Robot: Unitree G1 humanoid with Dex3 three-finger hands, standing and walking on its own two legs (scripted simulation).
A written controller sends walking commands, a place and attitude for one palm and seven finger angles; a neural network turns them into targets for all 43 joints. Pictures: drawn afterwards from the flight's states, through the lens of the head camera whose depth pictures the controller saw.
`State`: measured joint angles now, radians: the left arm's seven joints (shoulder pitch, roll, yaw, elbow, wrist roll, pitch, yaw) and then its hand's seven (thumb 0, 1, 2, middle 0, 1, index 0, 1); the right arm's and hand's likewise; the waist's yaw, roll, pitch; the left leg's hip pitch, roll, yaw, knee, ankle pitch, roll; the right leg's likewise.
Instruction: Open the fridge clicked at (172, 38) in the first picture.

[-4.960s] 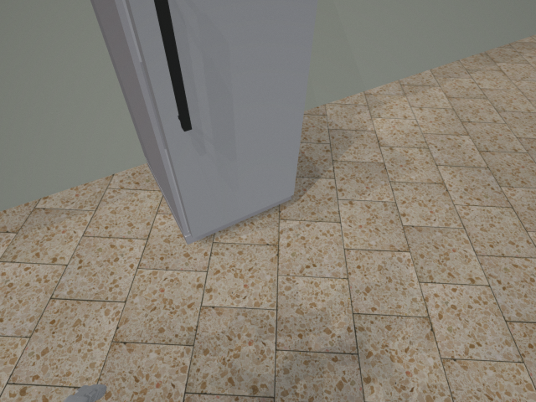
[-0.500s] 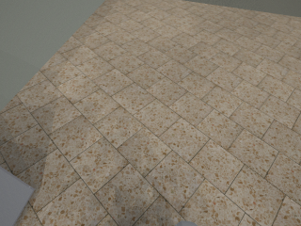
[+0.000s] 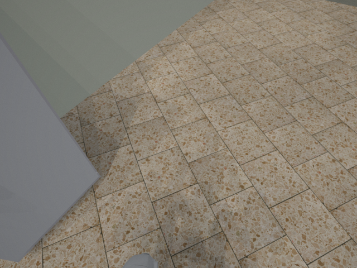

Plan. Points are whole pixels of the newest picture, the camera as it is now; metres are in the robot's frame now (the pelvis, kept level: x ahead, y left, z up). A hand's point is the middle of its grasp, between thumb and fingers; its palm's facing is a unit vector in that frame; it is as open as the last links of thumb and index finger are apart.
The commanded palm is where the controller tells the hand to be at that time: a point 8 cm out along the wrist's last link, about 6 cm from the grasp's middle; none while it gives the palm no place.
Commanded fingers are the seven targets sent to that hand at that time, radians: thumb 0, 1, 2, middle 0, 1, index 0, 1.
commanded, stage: turn to face it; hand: left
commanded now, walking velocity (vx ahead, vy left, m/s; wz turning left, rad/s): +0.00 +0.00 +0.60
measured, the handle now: out of the picture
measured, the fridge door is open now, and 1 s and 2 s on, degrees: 0 0 0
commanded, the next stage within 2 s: take the last steps up to it in 1.52 s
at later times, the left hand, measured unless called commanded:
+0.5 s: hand out of the picture +0.07 +0.23 -0.14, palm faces +0.28 -0.91 -0.30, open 7.3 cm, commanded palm none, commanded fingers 0.00 0.90 0.90 -0.20 -0.30 -0.20 -0.30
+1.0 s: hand out of the picture -0.12 +0.23 -0.18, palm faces +0.60 -0.76 -0.26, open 7.3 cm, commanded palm none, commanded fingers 0.00 0.90 0.90 -0.20 -0.30 -0.20 -0.30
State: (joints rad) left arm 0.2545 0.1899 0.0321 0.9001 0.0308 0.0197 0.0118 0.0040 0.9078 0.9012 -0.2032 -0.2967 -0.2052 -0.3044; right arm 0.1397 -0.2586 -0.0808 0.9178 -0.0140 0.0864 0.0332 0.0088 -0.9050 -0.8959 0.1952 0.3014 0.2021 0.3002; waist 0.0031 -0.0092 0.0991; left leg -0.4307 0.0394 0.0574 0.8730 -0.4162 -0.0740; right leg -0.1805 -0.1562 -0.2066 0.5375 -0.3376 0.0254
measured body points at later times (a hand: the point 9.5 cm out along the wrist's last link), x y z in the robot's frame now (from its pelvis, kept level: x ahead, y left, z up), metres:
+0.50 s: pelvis +0.01 -0.01 -0.01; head +0.05 -0.03 +0.44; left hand +0.06 +0.27 -0.12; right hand +0.15 -0.24 -0.17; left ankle -0.01 +0.13 -0.72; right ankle +0.05 -0.11 -0.74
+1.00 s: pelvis -0.03 +0.02 -0.01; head -0.01 +0.06 +0.44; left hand -0.15 +0.27 -0.16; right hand +0.21 -0.13 -0.13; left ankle -0.06 +0.11 -0.74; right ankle +0.04 -0.11 -0.68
